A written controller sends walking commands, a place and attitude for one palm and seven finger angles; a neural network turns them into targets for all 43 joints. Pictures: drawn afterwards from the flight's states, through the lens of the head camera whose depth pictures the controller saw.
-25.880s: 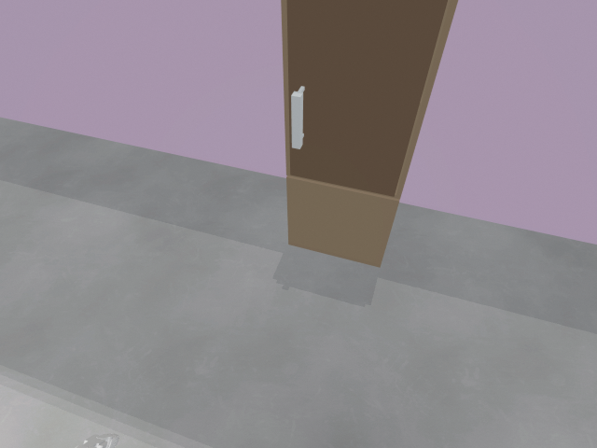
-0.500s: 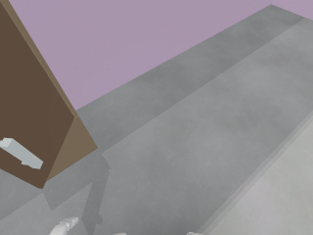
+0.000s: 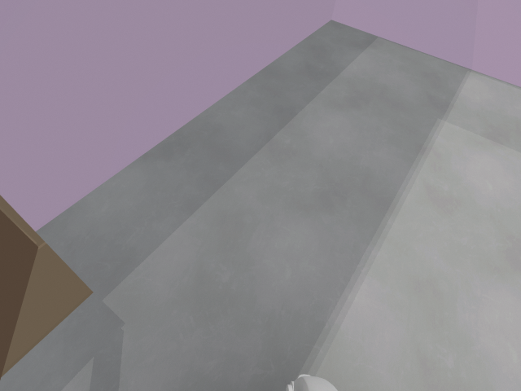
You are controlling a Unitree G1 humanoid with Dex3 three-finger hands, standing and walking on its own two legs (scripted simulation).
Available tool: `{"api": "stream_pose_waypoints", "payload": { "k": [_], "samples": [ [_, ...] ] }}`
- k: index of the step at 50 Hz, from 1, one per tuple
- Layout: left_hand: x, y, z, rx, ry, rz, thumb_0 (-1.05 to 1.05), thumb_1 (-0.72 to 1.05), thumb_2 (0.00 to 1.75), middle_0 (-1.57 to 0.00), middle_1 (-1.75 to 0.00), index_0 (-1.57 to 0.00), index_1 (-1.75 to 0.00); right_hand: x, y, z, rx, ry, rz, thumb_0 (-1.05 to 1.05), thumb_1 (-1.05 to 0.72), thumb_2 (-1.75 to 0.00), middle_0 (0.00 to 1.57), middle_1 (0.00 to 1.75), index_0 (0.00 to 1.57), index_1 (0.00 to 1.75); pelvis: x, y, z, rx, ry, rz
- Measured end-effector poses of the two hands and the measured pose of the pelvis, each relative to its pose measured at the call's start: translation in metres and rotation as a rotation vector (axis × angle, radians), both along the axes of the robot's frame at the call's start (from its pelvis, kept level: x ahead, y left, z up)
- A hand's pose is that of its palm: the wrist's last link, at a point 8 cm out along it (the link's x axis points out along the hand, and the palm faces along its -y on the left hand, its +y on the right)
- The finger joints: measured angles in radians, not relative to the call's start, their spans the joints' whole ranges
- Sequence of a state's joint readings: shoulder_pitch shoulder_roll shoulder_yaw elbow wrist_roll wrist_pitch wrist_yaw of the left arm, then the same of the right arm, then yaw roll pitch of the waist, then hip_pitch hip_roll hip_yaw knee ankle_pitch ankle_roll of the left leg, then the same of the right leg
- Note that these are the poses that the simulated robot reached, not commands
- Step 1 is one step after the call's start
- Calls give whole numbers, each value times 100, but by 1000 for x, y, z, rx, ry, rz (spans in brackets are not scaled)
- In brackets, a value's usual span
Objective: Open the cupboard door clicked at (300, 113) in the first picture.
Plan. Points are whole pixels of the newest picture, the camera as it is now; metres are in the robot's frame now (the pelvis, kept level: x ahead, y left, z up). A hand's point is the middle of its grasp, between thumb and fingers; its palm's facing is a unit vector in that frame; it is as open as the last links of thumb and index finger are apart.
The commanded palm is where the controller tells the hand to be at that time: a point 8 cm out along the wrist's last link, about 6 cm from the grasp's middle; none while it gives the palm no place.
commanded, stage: walk to a spot facing it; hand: left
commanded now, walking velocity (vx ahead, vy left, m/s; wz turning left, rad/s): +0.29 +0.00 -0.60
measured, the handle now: out of the picture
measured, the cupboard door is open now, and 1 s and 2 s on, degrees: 45 45 45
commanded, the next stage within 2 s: turn to face it in 1.32 s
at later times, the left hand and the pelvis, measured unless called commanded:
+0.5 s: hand (211, 340) +0.23 +0.10 -0.17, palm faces -0.26 -0.95 -0.17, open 7.3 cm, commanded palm none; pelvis +0.14 -0.07 +0.00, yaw -16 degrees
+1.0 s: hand (288, 207) +0.54 -0.04 -0.16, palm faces -0.51 -0.83 -0.20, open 7.4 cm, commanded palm none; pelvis +0.35 -0.15 -0.01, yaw -28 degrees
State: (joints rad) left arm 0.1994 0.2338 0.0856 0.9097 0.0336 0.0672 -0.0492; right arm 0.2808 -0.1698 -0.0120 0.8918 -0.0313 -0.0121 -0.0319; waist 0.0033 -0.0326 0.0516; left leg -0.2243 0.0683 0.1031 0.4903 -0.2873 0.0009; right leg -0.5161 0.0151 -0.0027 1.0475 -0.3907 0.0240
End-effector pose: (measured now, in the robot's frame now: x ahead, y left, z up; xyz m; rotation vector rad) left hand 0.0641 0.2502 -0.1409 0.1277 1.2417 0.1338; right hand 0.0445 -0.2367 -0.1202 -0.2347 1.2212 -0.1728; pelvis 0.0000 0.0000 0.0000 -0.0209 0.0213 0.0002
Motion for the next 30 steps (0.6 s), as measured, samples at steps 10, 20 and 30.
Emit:
{"api": "stream_pose_waypoints", "payload": {
  "k": [10,20,30],
  "samples": [
    [108,-47,10,29,-37,-229,1,91,90,-20,-30,-20,-30,-71,-26,-18,51,162,-243,1,-91,-90,20,30,21,30,41,-28,-5,11,5,-154],
    [164,-97,9,41,-67,-284,0,91,90,-20,-30,-20,-30,-6,-77,-20,46,129,-323,2,-91,-90,20,30,20,30,96,-62,-4,17,-22,-233],
    [197,-94,-20,-13,121,-268,1,91,90,-20,-30,-21,-30,163,-90,-5,-6,-140,-277,1,-91,-90,20,30,20,30,193,-63,-13,-7,-15,-309]
  ]
}}
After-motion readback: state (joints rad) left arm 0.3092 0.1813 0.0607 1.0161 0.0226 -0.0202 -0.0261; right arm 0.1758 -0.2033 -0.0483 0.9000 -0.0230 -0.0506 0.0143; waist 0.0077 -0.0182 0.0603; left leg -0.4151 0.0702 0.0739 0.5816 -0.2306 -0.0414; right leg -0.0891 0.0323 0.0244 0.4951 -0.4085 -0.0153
